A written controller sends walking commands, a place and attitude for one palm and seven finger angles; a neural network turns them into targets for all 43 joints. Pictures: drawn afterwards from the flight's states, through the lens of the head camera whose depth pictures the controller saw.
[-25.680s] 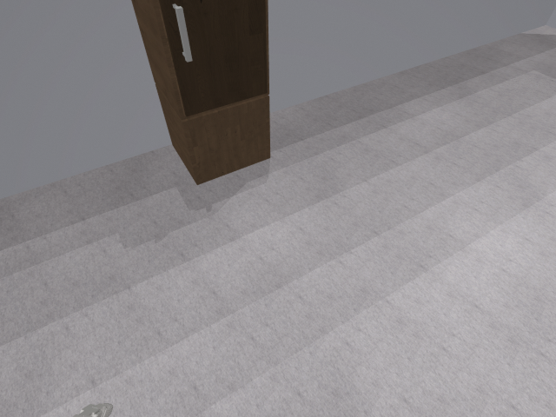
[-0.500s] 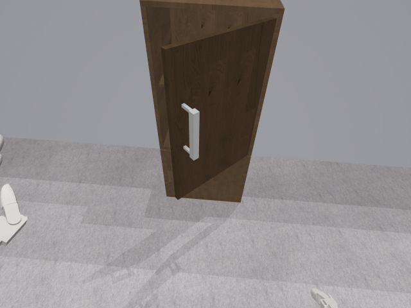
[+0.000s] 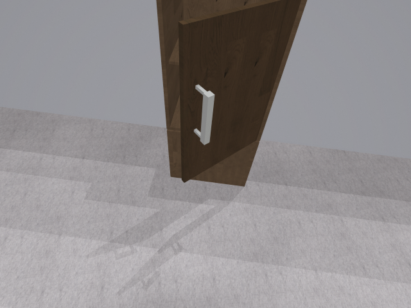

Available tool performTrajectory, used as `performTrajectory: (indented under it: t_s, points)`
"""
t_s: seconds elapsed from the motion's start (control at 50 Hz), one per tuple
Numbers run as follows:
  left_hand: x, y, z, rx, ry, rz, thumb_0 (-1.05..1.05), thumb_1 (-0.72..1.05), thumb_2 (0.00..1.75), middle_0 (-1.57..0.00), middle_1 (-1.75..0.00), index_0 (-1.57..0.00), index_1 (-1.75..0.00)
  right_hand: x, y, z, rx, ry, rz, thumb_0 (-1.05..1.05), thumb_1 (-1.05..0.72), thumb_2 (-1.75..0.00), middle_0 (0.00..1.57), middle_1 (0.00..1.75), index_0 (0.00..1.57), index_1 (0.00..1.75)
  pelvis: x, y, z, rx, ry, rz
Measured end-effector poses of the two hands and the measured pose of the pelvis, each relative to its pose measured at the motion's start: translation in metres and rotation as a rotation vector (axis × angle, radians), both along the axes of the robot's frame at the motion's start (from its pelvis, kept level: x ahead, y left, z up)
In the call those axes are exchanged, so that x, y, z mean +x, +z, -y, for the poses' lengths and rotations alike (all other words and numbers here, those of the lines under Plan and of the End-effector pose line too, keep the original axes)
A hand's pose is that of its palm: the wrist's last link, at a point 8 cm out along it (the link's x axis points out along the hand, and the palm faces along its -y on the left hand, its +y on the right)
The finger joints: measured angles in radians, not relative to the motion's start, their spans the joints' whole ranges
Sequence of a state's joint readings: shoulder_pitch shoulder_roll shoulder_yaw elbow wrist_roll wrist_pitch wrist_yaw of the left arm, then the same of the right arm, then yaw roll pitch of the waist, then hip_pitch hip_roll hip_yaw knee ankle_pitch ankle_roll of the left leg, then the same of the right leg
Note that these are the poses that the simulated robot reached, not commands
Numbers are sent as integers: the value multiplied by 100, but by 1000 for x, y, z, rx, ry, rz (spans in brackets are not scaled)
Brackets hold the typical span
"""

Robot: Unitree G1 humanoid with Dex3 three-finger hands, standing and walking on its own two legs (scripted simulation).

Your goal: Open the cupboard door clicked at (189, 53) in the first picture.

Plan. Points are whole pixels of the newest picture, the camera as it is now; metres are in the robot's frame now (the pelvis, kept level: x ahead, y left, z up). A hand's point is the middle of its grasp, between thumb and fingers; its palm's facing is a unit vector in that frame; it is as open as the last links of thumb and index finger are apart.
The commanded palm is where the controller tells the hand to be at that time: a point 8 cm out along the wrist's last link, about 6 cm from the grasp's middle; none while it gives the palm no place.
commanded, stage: let the arm hang, fingers relaxed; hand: left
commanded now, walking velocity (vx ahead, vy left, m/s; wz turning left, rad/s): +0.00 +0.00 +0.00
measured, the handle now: (202, 116) +0.60 +0.05 +0.00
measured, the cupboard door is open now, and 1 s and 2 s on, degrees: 44 44 44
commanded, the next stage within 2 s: look to check the result in 0.76 s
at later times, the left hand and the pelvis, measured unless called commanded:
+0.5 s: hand out of the picture -0.03 +0.17 -0.17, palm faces +0.03 -0.98 -0.19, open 7.3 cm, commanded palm none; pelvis -0.01 +0.01 +0.01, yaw -1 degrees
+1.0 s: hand out of the picture -0.03 +0.17 -0.17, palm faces +0.04 -0.98 -0.20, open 7.3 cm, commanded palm none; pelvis +0.00 +0.00 +0.01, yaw +0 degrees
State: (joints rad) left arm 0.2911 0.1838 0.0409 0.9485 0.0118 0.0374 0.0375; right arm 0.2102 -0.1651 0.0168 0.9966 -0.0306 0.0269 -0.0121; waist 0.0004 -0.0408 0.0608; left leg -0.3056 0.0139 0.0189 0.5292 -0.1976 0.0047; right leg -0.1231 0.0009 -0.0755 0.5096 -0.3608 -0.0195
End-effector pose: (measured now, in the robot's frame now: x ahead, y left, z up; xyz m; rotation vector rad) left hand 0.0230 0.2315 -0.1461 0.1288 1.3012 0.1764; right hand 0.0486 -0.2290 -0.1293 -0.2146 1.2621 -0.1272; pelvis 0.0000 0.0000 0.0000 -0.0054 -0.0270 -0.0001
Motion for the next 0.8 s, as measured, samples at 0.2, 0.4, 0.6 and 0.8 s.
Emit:
performTrajectory:
  t_s: [0.2, 0.4, 0.6, 0.8]
  points:
    - [-93, 17, -18, 34, 30, -288, 0, 95, 90, -20, -30, -21, -30, -71, -10, -8, 19, -69, -213, 1, -91, -90, 20, 30, 20, 30, -3, 7, -9, 0, -3, 0]
    - [-82, 14, -4, 18, 21, -240, 0, 91, 90, -20, -30, -20, -30, -79, -19, -29, 81, -89, -203, 1, -91, -90, 20, 30, 20, 30, -5, 7, -10, 7, -9, 12]
    - [-42, 6, 21, -29, 0, -116, 0, 91, 90, -20, -30, -20, -30, -74, -20, -32, 94, -98, -169, 1, -92, -90, 20, 30, 20, 30, -5, 6, -6, 11, -8, 17]
    - [-43, 6, 22, -23, 6, -133, 0, 91, 90, -20, -30, -20, -30, -77, -18, -25, 84, -110, -187, 1, -91, -90, 20, 30, 20, 30, -1, 6, -1, 9, -6, 14]
